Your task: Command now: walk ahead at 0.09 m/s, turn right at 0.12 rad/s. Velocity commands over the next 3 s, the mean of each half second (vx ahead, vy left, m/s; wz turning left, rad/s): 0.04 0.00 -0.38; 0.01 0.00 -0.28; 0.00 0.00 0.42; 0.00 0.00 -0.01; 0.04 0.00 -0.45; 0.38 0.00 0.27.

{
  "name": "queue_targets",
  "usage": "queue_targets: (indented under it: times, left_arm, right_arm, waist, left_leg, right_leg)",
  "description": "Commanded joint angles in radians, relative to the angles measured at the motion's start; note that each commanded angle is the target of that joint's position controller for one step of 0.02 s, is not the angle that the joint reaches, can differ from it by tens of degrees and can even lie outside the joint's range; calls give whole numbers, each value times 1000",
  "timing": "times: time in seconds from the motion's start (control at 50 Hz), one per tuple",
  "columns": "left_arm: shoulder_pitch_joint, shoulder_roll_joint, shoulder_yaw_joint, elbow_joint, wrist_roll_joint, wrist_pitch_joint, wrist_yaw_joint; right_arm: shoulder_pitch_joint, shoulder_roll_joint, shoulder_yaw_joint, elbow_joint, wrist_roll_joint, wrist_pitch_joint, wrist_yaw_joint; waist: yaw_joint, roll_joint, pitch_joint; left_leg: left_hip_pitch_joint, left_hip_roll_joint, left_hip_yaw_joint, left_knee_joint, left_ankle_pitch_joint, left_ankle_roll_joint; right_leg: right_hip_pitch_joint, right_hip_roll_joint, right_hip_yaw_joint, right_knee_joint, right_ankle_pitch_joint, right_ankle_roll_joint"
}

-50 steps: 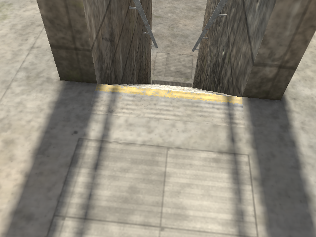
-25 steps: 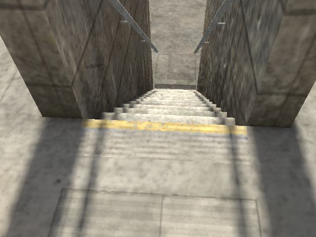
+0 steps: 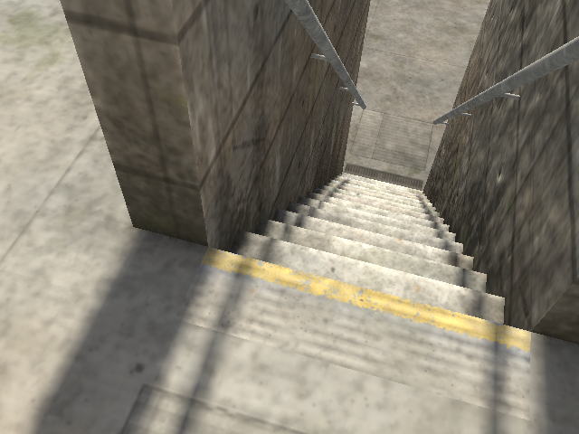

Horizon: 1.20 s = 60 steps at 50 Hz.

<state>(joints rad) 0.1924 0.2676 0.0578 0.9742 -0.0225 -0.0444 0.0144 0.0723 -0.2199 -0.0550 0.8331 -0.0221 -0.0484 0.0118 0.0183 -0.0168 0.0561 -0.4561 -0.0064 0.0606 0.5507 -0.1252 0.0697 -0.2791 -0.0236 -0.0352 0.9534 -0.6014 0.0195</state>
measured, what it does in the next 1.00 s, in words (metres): steps on the spot, turning right: right foot, then left foot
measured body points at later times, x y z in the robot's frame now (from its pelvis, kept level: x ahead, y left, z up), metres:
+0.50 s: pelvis +0.02 -0.05 +0.01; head +0.04 -0.09 +0.46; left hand +0.15 +0.21 -0.09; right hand +0.11 -0.35 -0.11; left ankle +0.07 +0.10 -0.66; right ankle +0.00 -0.13 -0.73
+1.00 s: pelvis +0.08 -0.03 +0.01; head +0.10 -0.05 +0.46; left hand +0.33 +0.14 -0.09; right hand +0.10 -0.32 -0.11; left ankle +0.11 +0.09 -0.73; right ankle +0.00 -0.13 -0.73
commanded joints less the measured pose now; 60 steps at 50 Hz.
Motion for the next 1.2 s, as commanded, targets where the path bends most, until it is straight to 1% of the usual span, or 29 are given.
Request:
queue_targets:
  times: [0.02, 0.06, 0.12, 0.26, 0.36, 0.38, 0.4, 0.42, 0.44, 0.46, 0.48, 0.5, 0.52, 0.56, 0.58, 0.62, 0.7, 0.82, 0.86, 0.88, 0.9, 0.92, 0.94, 0.96, 1.0, 1.04, 1.1, 1.16, 1.2]
  left_arm:
    - [14, 101, 24, -35, -17, 24, 8]
    - [46, 104, 35, -23, -1, 64, 32]
    - [66, 88, 44, -30, 3, 82, 46]
    - [-12, 72, 42, -104, 10, 88, 27]
    - [109, 84, 53, -81, 12, 83, 2]
    - [131, 112, 62, -78, 20, 82, 0]
    - [124, 215, 82, -101, 29, 80, 12]
    - [100, 272, 83, -142, 61, 58, 4]
    - [68, 250, 81, -151, 70, 31, -1]
    - [10, 240, 78, -168, 57, 13, 7]
    - [-40, 126, 60, -193, 79, -63, -35]
    - [-61, 104, 49, -197, 63, -89, -43]
    - [-76, 119, 46, -201, 67, -91, -46]
    - [-11, 140, 55, -207, 73, -89, -59]
    - [28, 136, 59, -199, 64, -91, -66]
    - [86, 143, 66, -193, 56, -96, -72]
    - [47, 168, 73, -237, 47, -99, -89]
    - [25, 168, 68, -263, 36, -91, -82]
    - [-22, 139, 50, -270, 20, -75, -88]
    - [-80, 105, 30, -275, 4, -62, -106]
    - [-81, 71, 12, -267, 7, -48, -128]
    - [45, 43, 6, -263, -1, -35, -137]
    - [127, 84, 21, -255, 8, -35, -114]
    - [56, 160, 35, -265, 12, -26, -88]
    - [-9, 223, 60, -316, 32, -26, -27]
    - [-31, 172, 40, -323, 31, -31, 13]
    - [-26, 164, 41, -341, 30, -25, 35]
    - [12, 163, 43, -343, 46, -24, 38]
    - [3, 186, 50, -365, 49, -25, 36]
  right_arm:
    - [90, -140, -27, -14, 8, -4, -13]
    - [10, -145, -30, -17, -3, 3, -26]
    - [1, -156, -38, -10, -5, 11, -47]
    - [-36, -172, -48, 0, -1, 38, -85]
    - [-34, -193, -56, 28, 49, 67, -79]
    - [9, -158, -52, 50, 52, 75, -74]
    - [27, -99, -40, 33, 19, 77, -66]
    - [-120, -106, -40, -44, 4, 64, -74]
    - [-165, -132, -48, -56, 12, 61, -75]
    - [-146, -157, -57, -44, 20, 58, -74]
    - [26, -198, -73, -12, -34, -10, -74]
    - [-4, -199, -82, -12, -53, -43, -78]
    - [-14, -168, -75, -27, -56, -55, -77]
    - [5, -155, -70, -26, -13, -53, -73]
    - [4, -148, -66, -23, 5, -43, -73]
    - [5, -145, -60, -27, 2, -23, -72]
    - [56, -138, -43, -9, -13, 4, -57]
    - [57, -147, -15, -31, -7, -10, -25]
    - [90, -125, 0, -17, 5, -23, -6]
    - [112, -97, 15, -2, 22, -31, 15]
    - [92, -89, 23, -11, 40, -43, 34]
    - [24, -160, 22, -55, 56, -60, 52]
    - [-91, -224, 15, -93, 38, -65, 72]
    - [-56, -253, -8, -84, 17, -58, 82]
    - [-44, -309, -44, -113, 21, -67, 75]
    - [-25, -256, -45, -130, 21, -62, 71]
    - [50, -262, -61, -120, 5, -65, 56]
    - [14, -250, -65, -138, 4, -55, 44]
    - [-26, -251, -67, -159, -5, -45, 30]
  waist:
    - [-39, 58, -230]
    - [12, 106, -162]
    - [12, 120, -151]
    - [-8, 146, -145]
    - [49, 132, -150]
    - [52, 49, -113]
    - [4, -251, -79]
    - [35, -256, -72]
    - [30, -167, -87]
    - [-1, -138, -80]
    - [-33, -256, -109]
    - [-39, -203, -70]
    - [-58, -111, -73]
    - [-41, -64, -105]
    - [-23, -62, -105]
    - [-9, -75, -114]
    - [-11, -77, -133]
    - [21, -69, -151]
    - [-14, -32, -155]
    - [-61, 9, -155]
    - [-61, 2, -179]
    - [24, 80, -262]
    - [115, 83, -243]
    - [56, 57, -208]
    - [34, 103, -188]
    - [-4, 92, -170]
    - [-21, 138, -136]
    - [0, 130, -122]
    - [0, 109, -130]
  left_leg:
    - [382, 322, -294, -172, 455, 205]
    - [188, 280, -215, -260, 233, 168]
    - [151, 288, -156, -307, 106, 184]
    - [204, 319, -67, -331, -27, 166]
    - [219, 301, 9, -194, -58, 70]
    - [145, 240, 69, -46, -132, -6]
    - [-118, 110, 163, 272, -410, -110]
    - [-250, -5, -1, 440, -563, -128]
    - [-269, 9, -86, 537, -495, -113]
    - [-288, 20, -110, 555, -382, -103]
    - [-226, 21, -179, 596, -279, -79]
    - [-189, 17, -145, 621, -226, -72]
    - [-161, 4, -130, 632, -170, -72]
    - [-174, 5, -130, 589, -107, -108]
    - [-211, 10, -143, 545, -106, -139]
    - [-243, 30, -139, 437, -116, -183]
    - [-124, 69, -87, 305, -169, -204]
    - [-34, 86, -55, 171, -238, -178]
    - [49, 99, -45, 46, -124, -166]
    - [177, 106, -30, -105, 109, -150]
    - [296, 107, -49, -138, 295, -123]
    - [333, 182, -144, -116, 572, -19]
    - [249, 181, -152, -50, 562, 50]
    - [199, 152, -128, -53, 458, 34]
    - [232, 173, -193, -76, 415, 77]
    - [286, 196, -258, -67, 376, 136]
    - [307, 258, -370, -120, 384, 230]
    - [276, 232, -375, -129, 302, 213]
    - [224, 158, -314, -101, 202, 159]
  right_leg:
    - [-260, -56, 108, 194, -59, 16]
    - [-159, -59, 80, 152, 70, 35]
    - [-163, -53, 50, 152, 128, 39]
    - [-142, -70, 4, -53, 198, 24]
    - [52, -3, -79, -412, 344, -59]
    - [109, -30, 18, -554, 419, -108]
    - [195, -281, 392, -632, 655, -216]
    - [120, -387, 601, -685, 683, -373]
    - [121, -344, 533, -698, 629, -357]
    - [138, -289, 444, -685, 615, -291]
    - [109, -200, 345, -742, 252, -256]
    - [36, -182, 332, -756, 213, -231]
    - [5, -169, 316, -746, 255, -223]
    - [98, -176, 303, -710, 428, -267]
    - [174, -187, 327, -689, 504, -287]
    - [271, -191, 351, -652, 624, -309]
    - [228, -205, 348, -614, 846, -336]
    - [236, -233, 390, -536, 1016, -338]
    - [210, -206, 361, -491, 1017, -286]
    - [134, -159, 316, -458, 983, -229]
    - [73, -87, 282, -439, 883, -156]
    - [135, 36, 185, -421, 654, -27]
    - [185, 41, 160, -465, 564, 3]
    - [194, 49, 125, -433, 546, 8]
    - [93, 53, 84, -374, 487, -19]
    - [21, 39, 85, -387, 433, -14]
    - [-18, 47, 44, -335, 321, -21]
    - [46, 39, 16, -392, 360, -57]
    - [131, 20, 29, -462, 536, -113]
